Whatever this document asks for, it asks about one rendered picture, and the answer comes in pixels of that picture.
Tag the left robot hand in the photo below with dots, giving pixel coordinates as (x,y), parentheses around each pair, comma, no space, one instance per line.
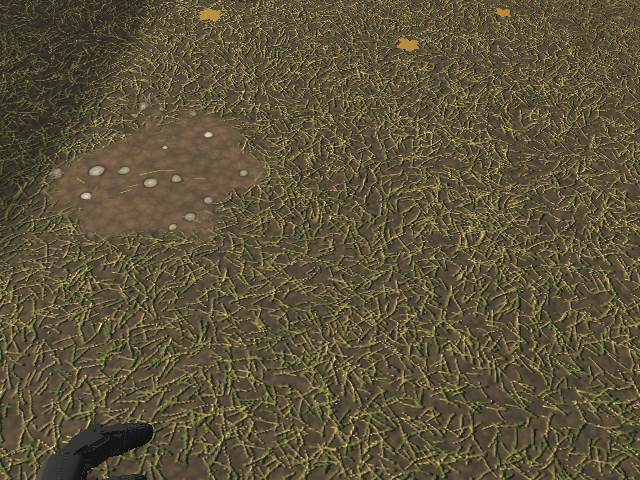
(93,446)

